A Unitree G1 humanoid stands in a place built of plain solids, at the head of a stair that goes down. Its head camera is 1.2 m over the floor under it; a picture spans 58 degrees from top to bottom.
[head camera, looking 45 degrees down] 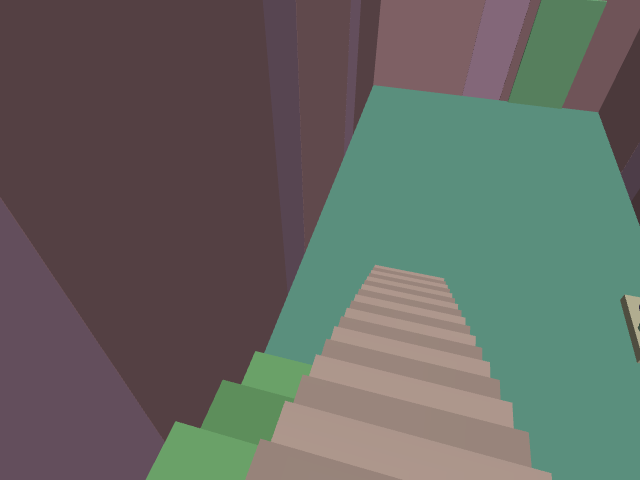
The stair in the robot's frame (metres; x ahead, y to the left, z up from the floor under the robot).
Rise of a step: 0.18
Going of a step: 0.21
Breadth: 0.93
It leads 15 degrees to the right of straight ahead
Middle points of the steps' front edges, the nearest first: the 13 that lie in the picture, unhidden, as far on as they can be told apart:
0.59 -0.32 -0.36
0.79 -0.37 -0.53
0.99 -0.43 -0.71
1.19 -0.48 -0.89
1.39 -0.54 -1.07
1.59 -0.59 -1.25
1.79 -0.65 -1.43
1.99 -0.70 -1.60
2.20 -0.75 -1.78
2.40 -0.81 -1.96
2.60 -0.86 -2.14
2.80 -0.92 -2.32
3.00 -0.97 -2.49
